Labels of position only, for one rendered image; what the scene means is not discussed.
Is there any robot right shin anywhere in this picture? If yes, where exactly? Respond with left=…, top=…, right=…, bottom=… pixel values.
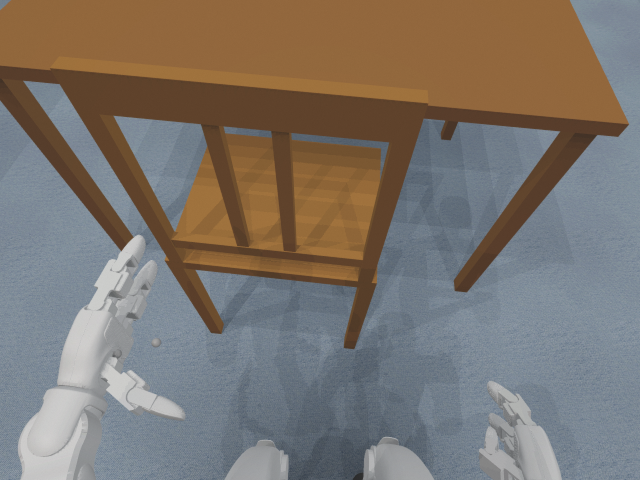
left=376, top=437, right=399, bottom=448

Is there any robot left shin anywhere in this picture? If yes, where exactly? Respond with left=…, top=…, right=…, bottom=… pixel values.
left=256, top=440, right=276, bottom=448

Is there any chair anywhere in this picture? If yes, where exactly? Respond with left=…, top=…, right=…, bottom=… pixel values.
left=50, top=56, right=428, bottom=349

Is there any table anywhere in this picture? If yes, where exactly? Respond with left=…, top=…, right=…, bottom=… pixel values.
left=0, top=0, right=629, bottom=292

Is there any right robot hand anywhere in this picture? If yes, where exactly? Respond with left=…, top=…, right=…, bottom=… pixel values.
left=479, top=381, right=562, bottom=480

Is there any left robot forearm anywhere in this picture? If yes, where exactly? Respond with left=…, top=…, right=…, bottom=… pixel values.
left=18, top=386, right=108, bottom=480

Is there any robot shin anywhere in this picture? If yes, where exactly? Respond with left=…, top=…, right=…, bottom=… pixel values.
left=256, top=440, right=276, bottom=448
left=376, top=437, right=399, bottom=448

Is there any left robot hand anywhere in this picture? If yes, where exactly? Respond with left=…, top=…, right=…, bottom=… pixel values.
left=57, top=235, right=186, bottom=421

